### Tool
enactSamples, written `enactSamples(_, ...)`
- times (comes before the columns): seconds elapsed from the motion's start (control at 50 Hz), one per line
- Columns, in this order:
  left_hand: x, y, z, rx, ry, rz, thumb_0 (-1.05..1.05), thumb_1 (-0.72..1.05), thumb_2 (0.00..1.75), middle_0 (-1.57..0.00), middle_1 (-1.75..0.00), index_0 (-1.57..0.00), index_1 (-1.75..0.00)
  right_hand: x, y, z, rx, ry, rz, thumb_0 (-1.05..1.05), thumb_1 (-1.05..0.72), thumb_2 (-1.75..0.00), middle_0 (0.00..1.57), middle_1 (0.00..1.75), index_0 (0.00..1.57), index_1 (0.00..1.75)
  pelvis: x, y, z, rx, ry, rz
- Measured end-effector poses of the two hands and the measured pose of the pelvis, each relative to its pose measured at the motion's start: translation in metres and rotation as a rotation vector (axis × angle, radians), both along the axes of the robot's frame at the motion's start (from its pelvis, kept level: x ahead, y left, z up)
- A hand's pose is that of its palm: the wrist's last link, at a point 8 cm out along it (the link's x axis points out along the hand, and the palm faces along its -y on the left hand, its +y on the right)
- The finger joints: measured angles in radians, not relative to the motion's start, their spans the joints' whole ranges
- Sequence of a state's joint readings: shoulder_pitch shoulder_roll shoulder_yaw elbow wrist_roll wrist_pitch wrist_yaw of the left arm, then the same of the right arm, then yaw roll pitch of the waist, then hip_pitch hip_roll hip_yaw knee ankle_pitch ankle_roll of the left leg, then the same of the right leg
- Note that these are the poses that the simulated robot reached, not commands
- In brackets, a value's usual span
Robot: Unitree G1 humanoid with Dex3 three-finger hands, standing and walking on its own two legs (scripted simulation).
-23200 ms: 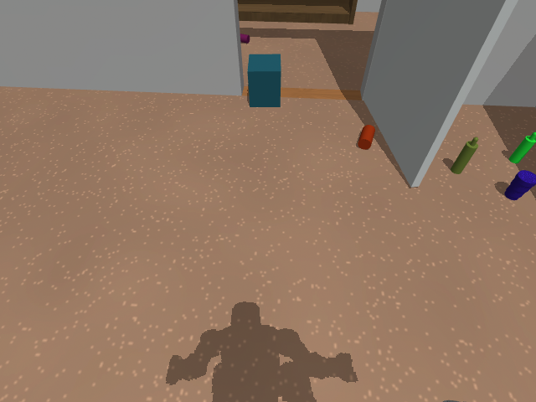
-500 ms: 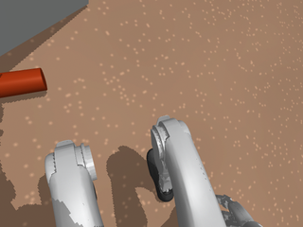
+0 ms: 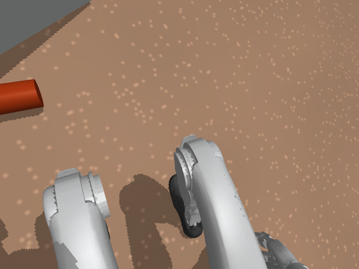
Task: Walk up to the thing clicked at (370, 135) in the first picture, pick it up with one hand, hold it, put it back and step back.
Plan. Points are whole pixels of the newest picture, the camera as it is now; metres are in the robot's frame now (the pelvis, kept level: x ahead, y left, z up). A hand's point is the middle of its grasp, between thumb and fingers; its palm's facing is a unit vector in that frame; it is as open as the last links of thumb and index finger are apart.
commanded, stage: rise first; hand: left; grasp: from above
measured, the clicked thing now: (8, 98) +0.52 +0.30 -0.29
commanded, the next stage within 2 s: approach in 0.78 s
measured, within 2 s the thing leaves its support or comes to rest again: neither
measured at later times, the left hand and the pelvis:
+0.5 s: hand out of the picture +0.48 +0.33 -0.16, palm faces -0.43 -0.08 -0.90, open 13.6 cm; pelvis +0.00 +0.00 +0.00, yaw +0 degrees
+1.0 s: hand out of the picture +0.48 +0.33 -0.17, palm faces -0.44 -0.06 -0.90, open 13.3 cm; pelvis +0.00 +0.00 +0.00, yaw +0 degrees
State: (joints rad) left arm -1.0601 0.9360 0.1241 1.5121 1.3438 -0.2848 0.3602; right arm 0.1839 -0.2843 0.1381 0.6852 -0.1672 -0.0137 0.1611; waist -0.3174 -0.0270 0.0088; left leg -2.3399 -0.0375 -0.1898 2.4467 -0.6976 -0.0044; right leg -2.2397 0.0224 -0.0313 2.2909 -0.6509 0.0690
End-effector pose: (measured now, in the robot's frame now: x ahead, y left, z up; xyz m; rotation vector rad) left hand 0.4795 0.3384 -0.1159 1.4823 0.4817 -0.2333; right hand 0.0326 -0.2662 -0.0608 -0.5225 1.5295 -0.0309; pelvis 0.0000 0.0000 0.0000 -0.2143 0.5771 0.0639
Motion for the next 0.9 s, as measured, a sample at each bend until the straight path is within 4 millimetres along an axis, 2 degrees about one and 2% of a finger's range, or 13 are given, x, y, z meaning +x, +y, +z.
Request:
enactSamples(0.58,0.0008,-0.0042,0.0093,-0.001,-0.008,-0.021,0.0,-0.44,0.94,-0.19,-0.92,-0.18,-0.93,0.0064,0.0006,-0.0011,0.013,-0.037,0.005,0.0,-0.91,-0.9,0.2,0.3,0.2,0.3,-0.0012,0.0003,0.0,-0.001,-0.002,0.0)
enactSamples(0.9,0.003,-0.0027,0.0089,0.01,-0.012,-0.006,0.0,-0.39,0.9,-0.22,-0.89,-0.22,-0.89,0.0029,0.0021,-0.0025,0.015,-0.034,-0.003,0.0,-0.91,-0.9,0.2,0.3,0.2,0.3,-0.0012,0.0006,-0.0011,0.001,0.002,0.0)
